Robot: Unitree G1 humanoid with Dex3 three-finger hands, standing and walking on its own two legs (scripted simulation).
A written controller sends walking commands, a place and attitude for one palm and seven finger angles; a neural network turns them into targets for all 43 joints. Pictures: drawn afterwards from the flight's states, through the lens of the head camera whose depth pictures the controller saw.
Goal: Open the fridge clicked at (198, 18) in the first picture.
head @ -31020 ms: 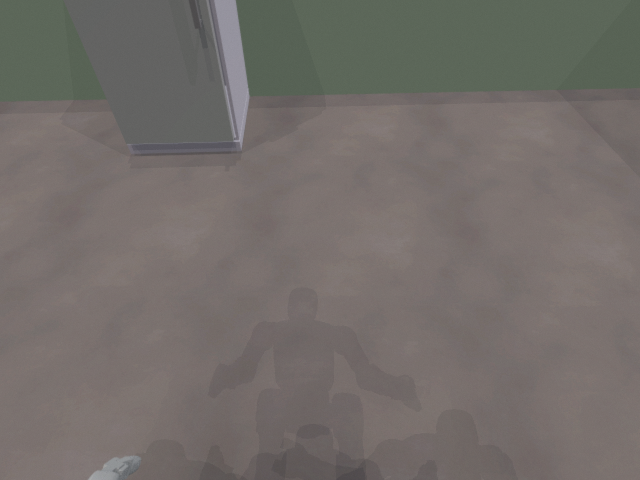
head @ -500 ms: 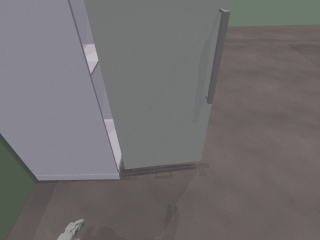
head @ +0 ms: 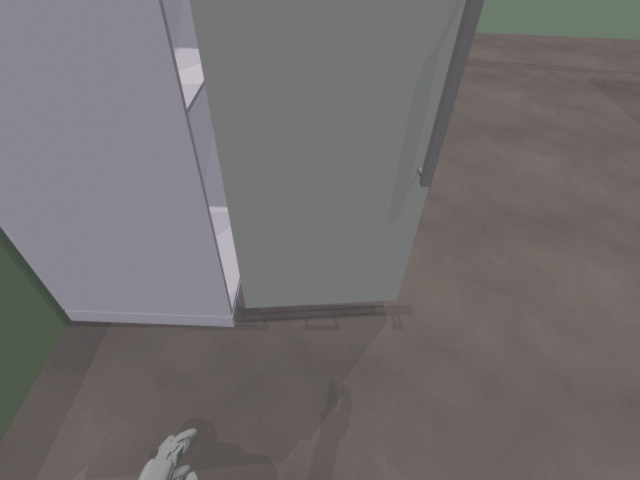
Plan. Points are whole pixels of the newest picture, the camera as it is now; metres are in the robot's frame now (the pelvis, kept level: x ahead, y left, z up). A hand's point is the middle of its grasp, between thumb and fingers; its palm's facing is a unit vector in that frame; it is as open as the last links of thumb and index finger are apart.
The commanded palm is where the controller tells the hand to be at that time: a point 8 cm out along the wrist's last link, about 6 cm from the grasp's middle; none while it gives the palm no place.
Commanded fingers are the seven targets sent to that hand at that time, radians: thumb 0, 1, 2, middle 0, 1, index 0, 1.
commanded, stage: stop stepping back and stand still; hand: right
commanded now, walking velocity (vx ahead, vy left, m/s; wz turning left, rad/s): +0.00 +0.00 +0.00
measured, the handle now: (442, 100) +0.85 -0.22 +0.11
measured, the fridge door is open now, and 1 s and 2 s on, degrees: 83 83 83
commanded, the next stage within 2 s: let the arm hang, fingers relaxed in 1.08 s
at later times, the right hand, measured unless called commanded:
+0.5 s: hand (615, 342) +0.24 -0.26 +0.15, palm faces +0.41 +0.80 -0.44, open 7.4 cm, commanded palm +0.17 -0.30 +0.18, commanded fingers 0.00 -0.90 -0.90 0.20 0.30 0.20 0.30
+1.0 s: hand out of the picture +0.21 -0.28 +0.15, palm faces +0.42 +0.80 -0.42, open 7.4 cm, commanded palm +0.15 -0.31 +0.18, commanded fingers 0.00 -0.90 -0.90 0.20 0.30 0.20 0.30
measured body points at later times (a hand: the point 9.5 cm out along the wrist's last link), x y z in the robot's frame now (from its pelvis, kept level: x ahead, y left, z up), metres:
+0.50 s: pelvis +0.03 +0.00 +0.00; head +0.04 -0.01 +0.45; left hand +0.20 +0.23 -0.07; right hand +0.21 -0.30 +0.18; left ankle +0.02 +0.10 -0.73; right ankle +0.02 -0.11 -0.73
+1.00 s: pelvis +0.01 -0.01 +0.01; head +0.00 -0.02 +0.46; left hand +0.16 +0.23 -0.07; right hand +0.18 -0.32 +0.17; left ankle +0.02 +0.10 -0.73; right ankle +0.02 -0.11 -0.73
